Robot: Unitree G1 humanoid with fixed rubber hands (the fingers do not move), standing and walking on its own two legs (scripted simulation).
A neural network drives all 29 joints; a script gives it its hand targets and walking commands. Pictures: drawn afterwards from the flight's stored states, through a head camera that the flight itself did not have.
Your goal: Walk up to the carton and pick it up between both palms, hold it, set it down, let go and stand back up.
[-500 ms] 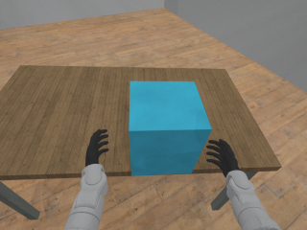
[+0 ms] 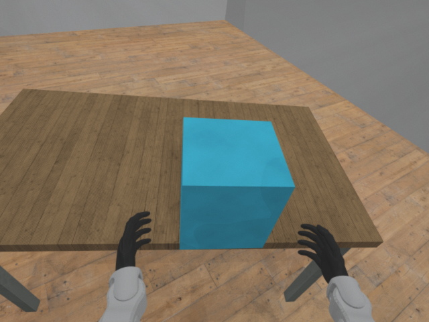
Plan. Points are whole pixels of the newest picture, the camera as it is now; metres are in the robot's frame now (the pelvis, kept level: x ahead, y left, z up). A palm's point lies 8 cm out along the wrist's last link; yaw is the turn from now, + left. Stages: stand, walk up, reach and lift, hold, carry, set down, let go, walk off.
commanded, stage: set down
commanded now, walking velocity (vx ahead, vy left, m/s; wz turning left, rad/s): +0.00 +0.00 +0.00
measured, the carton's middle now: (224, 185) +0.44 +0.00 -0.01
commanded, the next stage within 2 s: none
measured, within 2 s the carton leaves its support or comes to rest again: neither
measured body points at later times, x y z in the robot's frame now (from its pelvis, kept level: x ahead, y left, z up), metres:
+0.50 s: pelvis +0.02 +0.00 +0.00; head +0.01 +0.02 +0.45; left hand +0.24 +0.18 -0.03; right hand +0.25 -0.22 -0.04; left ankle +0.05 +0.14 -0.74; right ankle +0.03 -0.11 -0.74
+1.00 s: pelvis +0.03 +0.00 +0.00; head +0.02 +0.02 +0.45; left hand +0.23 +0.19 -0.05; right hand +0.24 -0.22 -0.05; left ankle +0.05 +0.14 -0.74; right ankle +0.03 -0.11 -0.74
